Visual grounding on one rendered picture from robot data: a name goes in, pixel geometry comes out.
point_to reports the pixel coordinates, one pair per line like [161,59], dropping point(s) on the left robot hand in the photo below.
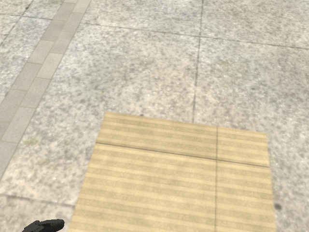
[49,225]

